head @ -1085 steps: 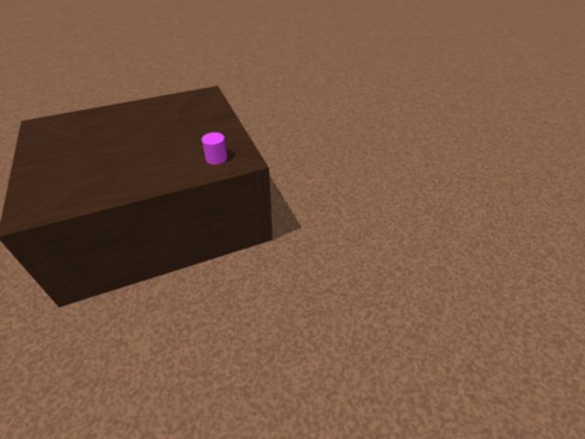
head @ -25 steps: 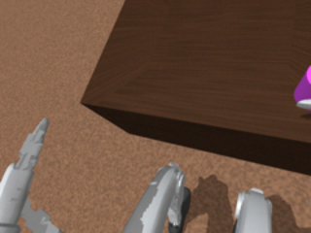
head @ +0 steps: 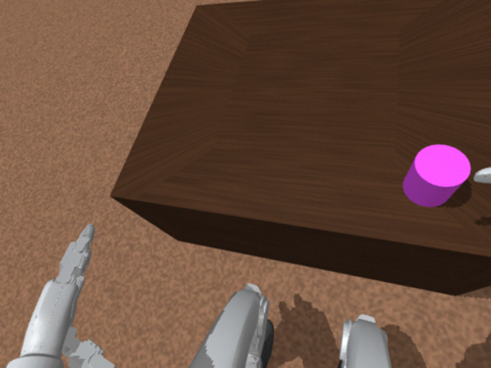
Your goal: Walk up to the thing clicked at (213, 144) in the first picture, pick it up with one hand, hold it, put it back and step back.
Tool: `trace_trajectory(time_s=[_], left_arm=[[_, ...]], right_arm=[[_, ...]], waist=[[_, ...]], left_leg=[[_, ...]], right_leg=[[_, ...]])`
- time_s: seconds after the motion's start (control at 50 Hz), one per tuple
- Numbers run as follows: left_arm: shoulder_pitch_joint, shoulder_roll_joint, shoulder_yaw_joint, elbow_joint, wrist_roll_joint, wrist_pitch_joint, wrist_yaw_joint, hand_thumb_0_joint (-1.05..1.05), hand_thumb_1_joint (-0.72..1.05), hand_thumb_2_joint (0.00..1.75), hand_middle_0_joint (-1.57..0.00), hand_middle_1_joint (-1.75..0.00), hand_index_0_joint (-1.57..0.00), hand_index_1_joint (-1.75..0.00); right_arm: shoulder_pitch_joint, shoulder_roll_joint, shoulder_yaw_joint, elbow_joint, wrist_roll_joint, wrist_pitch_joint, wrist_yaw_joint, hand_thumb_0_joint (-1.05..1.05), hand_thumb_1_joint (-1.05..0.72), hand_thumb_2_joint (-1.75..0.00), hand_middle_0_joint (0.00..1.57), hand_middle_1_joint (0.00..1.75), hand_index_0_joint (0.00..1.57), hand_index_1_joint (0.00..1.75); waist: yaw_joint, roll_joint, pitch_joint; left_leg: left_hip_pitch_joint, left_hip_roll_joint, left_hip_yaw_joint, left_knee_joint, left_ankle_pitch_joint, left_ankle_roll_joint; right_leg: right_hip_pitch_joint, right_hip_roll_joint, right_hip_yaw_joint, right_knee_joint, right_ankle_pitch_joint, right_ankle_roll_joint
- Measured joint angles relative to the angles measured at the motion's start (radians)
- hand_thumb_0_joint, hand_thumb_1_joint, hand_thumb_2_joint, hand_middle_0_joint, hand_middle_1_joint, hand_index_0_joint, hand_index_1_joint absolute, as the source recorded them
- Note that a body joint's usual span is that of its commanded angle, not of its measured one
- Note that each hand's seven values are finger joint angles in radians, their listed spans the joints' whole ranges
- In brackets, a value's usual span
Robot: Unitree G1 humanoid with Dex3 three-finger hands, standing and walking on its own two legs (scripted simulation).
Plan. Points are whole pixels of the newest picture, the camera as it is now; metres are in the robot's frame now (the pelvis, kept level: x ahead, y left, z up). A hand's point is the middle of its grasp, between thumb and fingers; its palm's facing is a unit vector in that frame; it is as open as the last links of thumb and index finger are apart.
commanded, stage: rise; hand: right
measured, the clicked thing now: (433, 177) +0.52 -0.21 -0.13
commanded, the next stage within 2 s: home in 0.02 s
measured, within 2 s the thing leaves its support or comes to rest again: neither
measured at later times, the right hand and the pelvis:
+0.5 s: hand out of the picture +0.42 -0.30 +0.05, palm faces +0.26 +0.90 -0.35, open 17.2 cm; pelvis +0.05 -0.01 +0.10, yaw -2 degrees
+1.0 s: hand (483, 361) +0.22 -0.18 +0.07, palm faces +0.16 +0.96 -0.22, open 17.3 cm; pelvis +0.07 +0.01 +0.13, yaw -3 degrees
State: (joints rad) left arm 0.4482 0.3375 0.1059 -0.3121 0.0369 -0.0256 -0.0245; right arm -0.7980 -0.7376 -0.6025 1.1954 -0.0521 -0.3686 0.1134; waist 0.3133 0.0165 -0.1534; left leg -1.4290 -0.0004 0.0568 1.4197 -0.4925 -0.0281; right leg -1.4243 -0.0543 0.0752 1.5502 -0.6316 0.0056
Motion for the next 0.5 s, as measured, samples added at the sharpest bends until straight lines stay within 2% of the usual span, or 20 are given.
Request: trace_trajectory(time_s=[0.06, 0.12, 0.16, 0.24, 0.3, 0.36, 0.4, 0.44, 0.5], left_arm=[[0.002, -0.009, -0.017, -0.039, -0.01, 0.02, -0.006, -0.01, -0.56, 0.07, -0.08, -0.06, -0.06, -0.06], [0.031, -0.014, -0.035, -0.024, -0.017, 0.031, -0.017, -0.01, -0.55, 0.08, -0.08, -0.06, -0.07, -0.07], [0.046, -0.017, -0.043, 0.024, -0.017, 0.043, -0.023, -0.01, -0.52, 0.09, -0.08, -0.06, -0.06, -0.07], [0.035, -0.031, -0.064, 0.172, -0.013, 0.083, -0.01, -0.01, -0.38, 0.18, -0.09, -0.09, -0.08, -0.09], [-0.017, -0.055, -0.124, 0.246, -0.009, 0.117, 0.007, -0.01, -0.23, 0.27, -0.1, -0.12, -0.09, -0.12], [-0.064, -0.094, -0.201, 0.24, -0.012, 0.133, 0.006, -0.01, -0.07, 0.36, -0.11, -0.15, -0.11, -0.14], [-0.067, -0.118, -0.232, 0.209, -0.022, 0.128, -0.004, -0.01, 0.04, 0.42, -0.12, -0.16, -0.12, -0.16], [-0.049, -0.135, -0.24, 0.18, -0.038, 0.126, -0.011, 0.0, 0.14, 0.47, -0.13, -0.18, -0.13, -0.17], [-0.026, -0.136, -0.217, 0.21, -0.062, 0.128, -0.005, 0.0, 0.27, 0.54, -0.15, -0.2, -0.15, -0.19]], right_arm=[[-0.008, -0.012, 0.027, 0.037, -0.036, 0.098, -0.043, -0.01, 0.5, -0.06, 0.07, 0.06, 0.07, 0.06], [0.012, 0.0, 0.019, 0.018, -0.061, 0.174, -0.071, -0.02, 0.5, -0.06, 0.06, 0.06, 0.07, 0.06], [0.032, 0.002, 0.019, -0.002, -0.065, 0.209, -0.092, -0.02, 0.49, -0.07, 0.06, 0.06, 0.07, 0.06], [0.027, -0.006, 0.054, 0.02, -0.058, 0.233, -0.138, -0.02, 0.5, -0.07, 0.06, 0.06, 0.06, 0.06], [0.005, -0.007, 0.096, 0.062, -0.054, 0.234, -0.163, -0.02, 0.51, -0.06, 0.06, 0.06, 0.06, 0.06], [0.036, 0.034, 0.13, 0.056, -0.048, 0.233, -0.171, -0.01, 0.51, -0.07, 0.06, 0.06, 0.06, 0.06], [0.109, 0.077, 0.158, 0.023, -0.038, 0.242, -0.165, -0.01, 0.5, -0.07, 0.06, 0.06, 0.06, 0.06], [0.209, 0.129, 0.194, -0.042, -0.019, 0.273, -0.159, -0.01, 0.49, -0.08, 0.06, 0.06, 0.06, 0.06], [0.361, 0.211, 0.265, -0.172, 0.017, 0.341, -0.156, -0.01, 0.48, -0.09, 0.06, 0.06, 0.06, 0.06]], waist=[[-0.012, 0.01, 0.024], [-0.026, 0.015, 0.032], [-0.035, 0.016, 0.027], [-0.059, 0.011, 0.014], [-0.083, 0.003, 0.01], [-0.107, -0.014, 0.003], [-0.119, -0.033, -0.004], [-0.131, -0.046, -0.011], [-0.155, -0.043, -0.02]], left_leg=[[0.05, -0.001, -0.004, -0.055, 0.019, 0.0], [0.106, -0.003, -0.005, -0.123, 0.04, 0.002], [0.146, -0.005, -0.005, -0.164, 0.05, 0.002], [0.227, -0.008, -0.003, -0.233, 0.061, 0.003], [0.281, -0.013, -0.005, -0.277, 0.071, 0.002], [0.341, -0.013, -0.009, -0.321, 0.079, 0.0], [0.393, -0.009, -0.012, -0.355, 0.081, -0.002], [0.448, -0.004, -0.017, -0.389, 0.083, -0.004], [0.522, 0.004, -0.027, -0.432, 0.084, -0.005]], right_leg=[[0.051, -0.001, -0.007, -0.057, 0.021, 0.0], [0.106, -0.003, -0.01, -0.125, 0.043, 0.001], [0.145, -0.005, -0.013, -0.166, 0.053, 0.002], [0.223, -0.009, -0.014, -0.231, 0.064, 0.003], [0.276, -0.013, -0.017, -0.271, 0.071, 0.002], [0.337, -0.013, -0.024, -0.317, 0.079, 0.0], [0.389, -0.009, -0.028, -0.353, 0.085, -0.002], [0.447, -0.004, -0.035, -0.394, 0.09, -0.005], [0.529, 0.004, -0.047, -0.452, 0.099, -0.008]])
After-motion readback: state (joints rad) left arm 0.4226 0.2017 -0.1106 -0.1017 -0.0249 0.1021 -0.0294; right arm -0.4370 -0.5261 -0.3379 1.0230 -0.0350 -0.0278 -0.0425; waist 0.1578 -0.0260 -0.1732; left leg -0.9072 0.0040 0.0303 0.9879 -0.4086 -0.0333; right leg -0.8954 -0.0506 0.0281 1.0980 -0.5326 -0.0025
